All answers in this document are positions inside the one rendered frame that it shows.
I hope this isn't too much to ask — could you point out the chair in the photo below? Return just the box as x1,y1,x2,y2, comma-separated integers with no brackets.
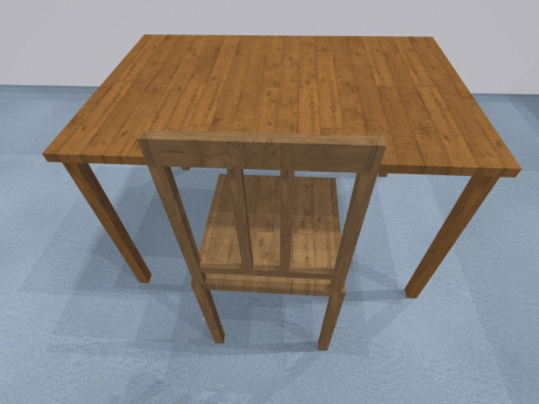
137,130,387,351

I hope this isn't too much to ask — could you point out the table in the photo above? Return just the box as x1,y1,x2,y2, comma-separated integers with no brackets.
42,35,521,298

